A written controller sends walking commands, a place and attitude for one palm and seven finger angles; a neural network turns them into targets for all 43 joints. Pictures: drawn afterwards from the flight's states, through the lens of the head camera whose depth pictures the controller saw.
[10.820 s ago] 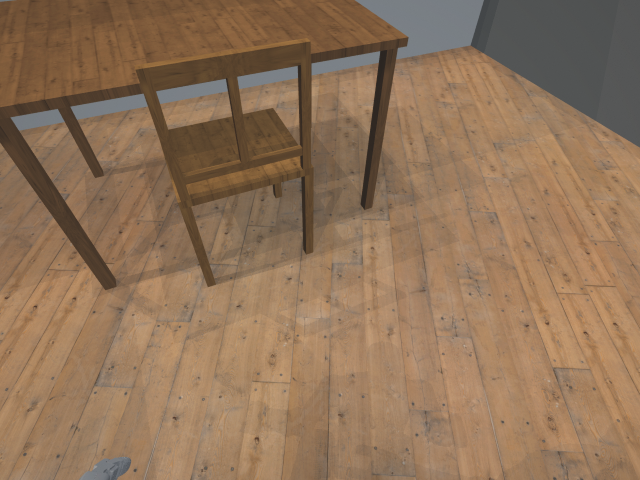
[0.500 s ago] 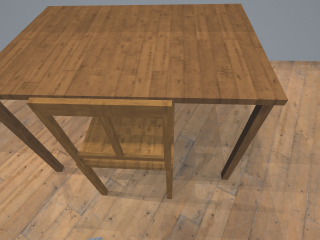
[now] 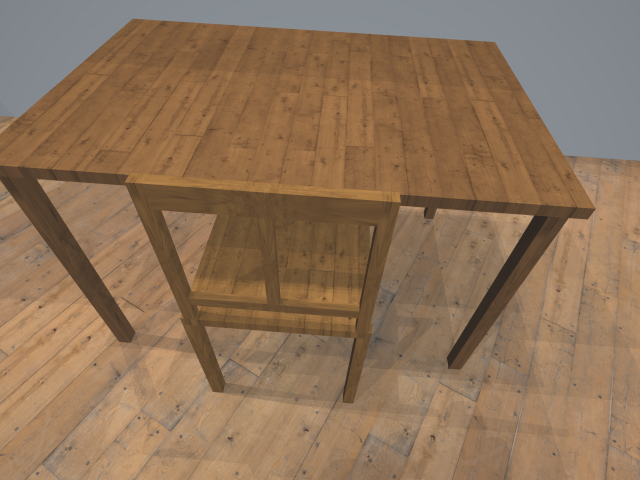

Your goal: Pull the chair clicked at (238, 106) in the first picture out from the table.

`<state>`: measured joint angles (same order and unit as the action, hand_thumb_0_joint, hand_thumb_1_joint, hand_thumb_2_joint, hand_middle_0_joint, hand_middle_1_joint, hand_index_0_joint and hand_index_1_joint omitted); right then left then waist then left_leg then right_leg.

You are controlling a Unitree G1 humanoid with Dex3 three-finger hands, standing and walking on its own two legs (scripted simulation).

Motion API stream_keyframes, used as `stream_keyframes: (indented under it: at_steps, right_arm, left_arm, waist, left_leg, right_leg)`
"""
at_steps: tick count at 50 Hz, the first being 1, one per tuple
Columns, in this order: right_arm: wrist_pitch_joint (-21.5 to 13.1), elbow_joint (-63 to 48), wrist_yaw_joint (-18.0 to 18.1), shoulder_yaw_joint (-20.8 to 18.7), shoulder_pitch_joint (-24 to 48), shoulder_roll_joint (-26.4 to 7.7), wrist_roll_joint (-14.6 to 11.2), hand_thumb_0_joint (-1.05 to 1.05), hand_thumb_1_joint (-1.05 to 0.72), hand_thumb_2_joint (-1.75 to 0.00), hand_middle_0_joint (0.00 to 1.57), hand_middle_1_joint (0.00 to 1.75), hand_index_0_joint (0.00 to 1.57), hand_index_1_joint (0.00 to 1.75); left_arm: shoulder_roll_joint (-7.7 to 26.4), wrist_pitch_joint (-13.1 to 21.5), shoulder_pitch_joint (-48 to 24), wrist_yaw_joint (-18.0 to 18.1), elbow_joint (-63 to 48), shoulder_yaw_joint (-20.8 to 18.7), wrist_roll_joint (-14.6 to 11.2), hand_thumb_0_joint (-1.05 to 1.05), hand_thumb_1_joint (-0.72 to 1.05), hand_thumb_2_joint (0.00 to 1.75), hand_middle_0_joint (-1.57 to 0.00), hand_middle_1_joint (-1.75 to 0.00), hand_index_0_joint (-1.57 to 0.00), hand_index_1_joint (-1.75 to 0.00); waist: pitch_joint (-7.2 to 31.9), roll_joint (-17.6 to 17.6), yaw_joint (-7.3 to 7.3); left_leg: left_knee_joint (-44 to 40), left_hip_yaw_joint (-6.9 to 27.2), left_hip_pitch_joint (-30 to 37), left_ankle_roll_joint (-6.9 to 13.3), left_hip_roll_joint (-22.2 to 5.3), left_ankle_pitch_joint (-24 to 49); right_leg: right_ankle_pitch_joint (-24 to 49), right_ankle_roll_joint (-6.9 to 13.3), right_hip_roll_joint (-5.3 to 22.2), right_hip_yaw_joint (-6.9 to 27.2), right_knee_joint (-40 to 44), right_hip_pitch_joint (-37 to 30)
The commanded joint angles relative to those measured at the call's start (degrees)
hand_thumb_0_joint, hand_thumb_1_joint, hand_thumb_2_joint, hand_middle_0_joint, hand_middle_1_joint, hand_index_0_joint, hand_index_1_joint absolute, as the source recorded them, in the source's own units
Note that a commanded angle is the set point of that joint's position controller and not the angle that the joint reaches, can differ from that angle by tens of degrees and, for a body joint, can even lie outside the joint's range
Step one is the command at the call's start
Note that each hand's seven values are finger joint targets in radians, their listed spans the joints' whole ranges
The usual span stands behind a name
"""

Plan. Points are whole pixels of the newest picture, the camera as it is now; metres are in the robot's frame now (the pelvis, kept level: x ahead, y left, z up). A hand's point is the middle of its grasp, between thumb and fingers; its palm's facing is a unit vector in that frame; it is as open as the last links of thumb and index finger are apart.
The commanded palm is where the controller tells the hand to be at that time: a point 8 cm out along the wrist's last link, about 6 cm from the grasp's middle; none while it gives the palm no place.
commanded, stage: come to a stop and stand still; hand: left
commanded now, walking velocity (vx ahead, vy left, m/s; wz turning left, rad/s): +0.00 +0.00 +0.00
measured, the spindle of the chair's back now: (270, 262) +0.51 +0.12 -0.10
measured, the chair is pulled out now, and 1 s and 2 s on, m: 0.00 0.00 0.00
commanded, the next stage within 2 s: look again from close up in 0.42 s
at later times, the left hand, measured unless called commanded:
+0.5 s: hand out of the picture +0.01 +0.20 -0.16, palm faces -0.01 -0.98 -0.20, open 7.4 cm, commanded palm none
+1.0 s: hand out of the picture -0.01 +0.15 -0.15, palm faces +0.01 -0.99 -0.17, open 7.4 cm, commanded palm none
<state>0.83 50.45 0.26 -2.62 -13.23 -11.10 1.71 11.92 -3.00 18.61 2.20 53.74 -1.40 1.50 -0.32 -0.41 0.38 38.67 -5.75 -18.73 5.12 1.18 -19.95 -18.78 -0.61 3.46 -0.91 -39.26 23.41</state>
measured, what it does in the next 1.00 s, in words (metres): steps on the spot: right foot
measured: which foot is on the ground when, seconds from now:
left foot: down 0.00-1.00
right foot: up 0.00-0.12, down 0.14-1.00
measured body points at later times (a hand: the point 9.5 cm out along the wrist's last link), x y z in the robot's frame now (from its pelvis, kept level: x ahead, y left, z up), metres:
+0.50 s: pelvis -0.01 +0.03 +0.02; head +0.01 +0.03 +0.47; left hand +0.01 +0.25 -0.14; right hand +0.00 -0.21 -0.14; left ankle +0.01 +0.06 -0.72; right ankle +0.01 -0.13 -0.72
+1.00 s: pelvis +0.01 +0.00 +0.02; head +0.02 +0.00 +0.47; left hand -0.01 +0.21 -0.14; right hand +0.00 -0.21 -0.14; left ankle +0.01 +0.06 -0.72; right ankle +0.01 -0.13 -0.72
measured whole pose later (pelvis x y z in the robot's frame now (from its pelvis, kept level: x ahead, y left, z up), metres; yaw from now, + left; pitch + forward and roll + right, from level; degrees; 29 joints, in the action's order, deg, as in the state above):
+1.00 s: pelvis +0.01 +0.00 +0.02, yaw -1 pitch -1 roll +0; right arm -0.7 65.8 1.0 -0.3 -14.4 -8.3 0.5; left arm 5.8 0.9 18.2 2.7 63.9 0.4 0.7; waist -3.0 -0.2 0.6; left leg 21.2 -7.3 -8.9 5.1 3.5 -11.6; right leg -13.2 -1.5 2.6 -1.0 -25.0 10.5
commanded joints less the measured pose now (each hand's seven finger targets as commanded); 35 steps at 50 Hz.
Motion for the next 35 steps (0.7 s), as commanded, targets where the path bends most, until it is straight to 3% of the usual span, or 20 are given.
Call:
stream_keyframes:
  at_steps: [1, 4, 7, 9, 10, 12, 15, 17, 26, 32, 35]
  right_arm:
    - [-1.43, -3.19, 1.10, -1.35, 0.20, -8.15, 0.12, 0.00, -0.90, -0.90, 0.20, 0.30, 0.20, 0.30]
    - [-1.79, -1.92, 1.21, -0.43, -0.04, -6.99, -0.36, 0.00, -0.90, -0.90, 0.20, 0.30, 0.20, 0.30]
    - [-2.08, 0.06, 1.23, 0.13, -1.83, -5.36, -0.82, 0.00, -0.90, -0.90, 0.20, 0.30, 0.20, 0.30]
    - [-2.29, 1.29, 1.09, 0.27, -2.58, -4.94, -0.90, 0.00, -0.90, -0.90, 0.20, 0.30, 0.20, 0.30]
    - [-2.09, 1.89, 1.15, 0.08, -2.59, -5.77, -0.75, 0.00, -0.90, -0.90, 0.20, 0.30, 0.20, 0.30]
    - [-2.05, 2.73, 1.24, -0.29, -2.85, -6.46, -0.69, 0.00, -0.90, -0.90, 0.20, 0.30, 0.20, 0.30]
    - [-1.74, 3.86, 1.08, -0.20, -1.75, -6.38, -0.70, 0.00, -0.90, -0.90, 0.20, 0.30, 0.20, 0.30]
    - [-1.52, 4.75, 1.02, -0.16, -1.27, -6.32, -0.70, 0.00, -0.90, -0.90, 0.20, 0.30, 0.20, 0.30]
    - [-1.72, 8.73, 0.83, 0.38, -3.43, -5.05, -0.99, 0.00, -0.90, -0.90, 0.20, 0.30, 0.20, 0.30]
    - [-1.75, 10.95, 0.96, 0.65, -4.29, -4.36, -1.14, 0.00, -0.90, -0.90, 0.20, 0.30, 0.20, 0.30]
    - [-1.75, 11.68, 0.96, 0.77, -4.55, -3.92, -1.22, 0.00, -0.90, -0.90, 0.20, 0.30, 0.20, 0.30]
  left_arm:
    - [3.05, 2.14, 1.54, -0.14, -4.07, -0.35, 0.18, 0.00, 0.90, 0.90, -0.20, -0.30, -0.20, -0.30]
    - [2.50, 2.97, 2.15, -0.28, -3.20, -0.08, -0.16, 0.00, 0.90, 0.90, -0.20, -0.30, -0.20, -0.30]
    - [3.25, 3.73, 2.83, 0.38, -2.05, 0.03, -0.53, 0.00, 0.90, 0.90, -0.20, -0.30, -0.20, -0.30]
    - [3.52, 3.69, 2.81, 0.74, -1.54, 0.23, -0.57, 0.00, 0.90, 0.90, -0.20, -0.30, -0.20, -0.30]
    - [3.54, 3.73, 2.58, 0.74, -1.18, 0.14, -0.59, 0.00, 0.90, 0.90, -0.20, -0.30, -0.20, -0.30]
    - [2.72, 3.40, 1.65, 0.78, -1.03, 0.20, -0.65, 0.00, 0.90, 0.90, -0.20, -0.30, -0.20, -0.30]
    - [2.33, 2.84, 1.42, 0.73, -0.44, 0.33, -0.39, 0.00, 0.90, 0.90, -0.20, -0.30, -0.20, -0.30]
    - [2.17, 2.67, 1.94, 0.63, 0.57, 0.36, -0.21, 0.00, 0.90, 0.90, -0.20, -0.30, -0.20, -0.30]
    - [1.76, 3.67, 2.88, 0.67, 3.85, 0.71, -0.43, 0.00, 0.90, 0.90, -0.20, -0.30, -0.20, -0.30]
    - [0.91, 3.76, 3.57, 0.79, 6.03, 0.89, -0.49, 0.00, 0.90, 0.90, -0.20, -0.30, -0.20, -0.30]
    - [0.63, 3.93, 3.73, 0.80, 6.89, 0.99, -0.46, 0.00, 0.90, 0.90, -0.20, -0.30, -0.20, -0.30]
  waist:
    - [-1.17, -4.16, -0.85]
    - [-0.11, -2.65, -1.20]
    - [-0.52, -1.47, -0.29]
    - [-0.34, -3.11, 0.09]
    - [1.38, 2.13, 0.15]
    - [1.22, 3.70, 0.42]
    - [-2.55, -1.41, -0.01]
    - [-4.48, -2.69, -0.31]
    - [-2.51, 0.99, 0.10]
    - [-3.70, -0.10, 0.14]
    - [-4.20, 1.21, 0.17]
  left_leg:
    - [-23.12, 17.28, -1.94, 2.36, -14.54, 1.46]
    - [-18.51, 11.88, 2.93, 1.25, -11.70, 14.93]
    - [-15.60, 9.63, 4.43, -1.37, -7.89, 17.84]
    - [-17.46, 10.81, 6.39, -2.12, -7.84, 19.22]
    - [-16.51, 10.43, 7.93, -1.80, -8.50, 19.35]
    - [-18.05, 10.88, 8.74, -1.70, -8.77, 15.79]
    - [-24.10, 13.09, 5.86, -1.95, -10.10, 4.26]
    - [-26.81, 13.92, 3.71, -2.23, -10.43, -1.80]
    - [-25.42, 11.55, 7.89, -2.52, -8.58, 3.47]
    - [-26.40, 11.48, 8.32, -2.97, -8.54, 3.40]
    - [-25.75, 10.79, 8.47, -2.75, -8.13, 4.12]
  right_leg:
    - [-2.63, 0.75, -0.46, -0.07, -4.47, -1.64]
    - [1.28, 0.76, -0.52, -0.14, 4.66, -5.40]
    - [13.34, 2.49, 1.61, 3.80, 11.59, -8.70]
    - [13.20, 2.87, 2.21, 3.30, 11.55, -8.60]
    - [12.57, 2.38, 1.38, 3.02, 11.03, -8.87]
    - [9.79, 1.89, 1.43, 2.38, 11.11, -8.22]
    - [4.88, 1.28, 1.00, 1.16, 11.46, -7.50]
    - [4.29, 1.10, 1.01, 0.79, 11.42, -7.90]
    - [8.48, 1.68, 2.63, 2.56, 15.38, -9.47]
    - [8.56, 1.51, 2.64, 2.57, 15.83, -9.24]
    - [9.02, 1.55, 2.90, 2.82, 16.72, -9.24]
